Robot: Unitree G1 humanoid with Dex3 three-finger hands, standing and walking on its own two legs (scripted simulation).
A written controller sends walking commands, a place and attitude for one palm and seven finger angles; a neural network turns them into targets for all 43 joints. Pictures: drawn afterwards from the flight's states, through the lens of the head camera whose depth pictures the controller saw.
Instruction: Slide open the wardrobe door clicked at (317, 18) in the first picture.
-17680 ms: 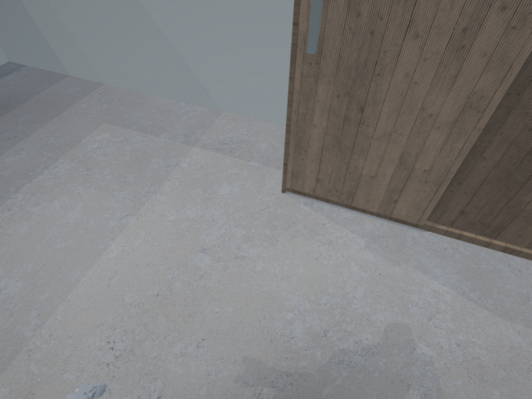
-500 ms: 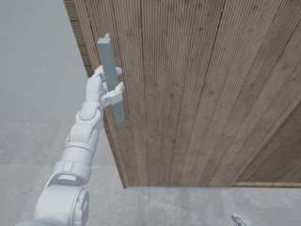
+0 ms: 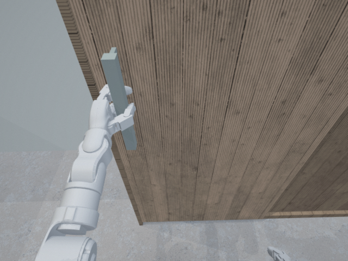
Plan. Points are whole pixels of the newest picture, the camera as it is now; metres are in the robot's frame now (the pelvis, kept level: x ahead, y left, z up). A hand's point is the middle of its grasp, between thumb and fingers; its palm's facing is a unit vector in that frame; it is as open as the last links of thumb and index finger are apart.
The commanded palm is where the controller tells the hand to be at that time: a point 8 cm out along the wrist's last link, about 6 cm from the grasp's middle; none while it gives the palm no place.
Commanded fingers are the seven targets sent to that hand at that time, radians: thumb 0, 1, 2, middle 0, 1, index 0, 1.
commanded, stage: tug the door sideways, standing still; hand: left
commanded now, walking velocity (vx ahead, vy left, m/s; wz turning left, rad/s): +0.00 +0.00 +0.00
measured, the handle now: (124, 104) +0.46 +0.13 +0.14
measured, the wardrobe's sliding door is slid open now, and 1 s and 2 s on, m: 0.00 0.01 0.04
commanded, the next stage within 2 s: step sideways, sliding the door along in 0.78 s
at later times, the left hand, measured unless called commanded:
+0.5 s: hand (130, 115) +0.40 +0.11 +0.15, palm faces +0.10 -1.00 -0.01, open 6.2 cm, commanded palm +0.38 +0.11 +0.15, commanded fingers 0.00 0.90 0.90 -0.45 -1.40 -0.45 -1.40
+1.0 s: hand (132, 117) +0.40 +0.10 +0.15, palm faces +0.05 -1.00 -0.08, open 6.4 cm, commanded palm +0.38 +0.14 +0.15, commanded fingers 0.00 0.90 0.90 -0.45 -1.40 -0.45 -1.40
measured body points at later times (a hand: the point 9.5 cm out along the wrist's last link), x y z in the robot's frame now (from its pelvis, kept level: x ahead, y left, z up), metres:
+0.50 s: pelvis +0.00 +0.00 +0.00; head +0.01 -0.01 +0.45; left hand +0.39 +0.16 +0.16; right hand +0.17 -0.22 -0.11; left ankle -0.01 +0.15 -0.74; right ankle -0.06 -0.11 -0.74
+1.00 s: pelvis -0.03 +0.00 -0.01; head -0.01 -0.01 +0.44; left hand +0.39 +0.15 +0.15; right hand +0.08 -0.24 -0.13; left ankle -0.01 +0.15 -0.74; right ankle -0.06 -0.11 -0.74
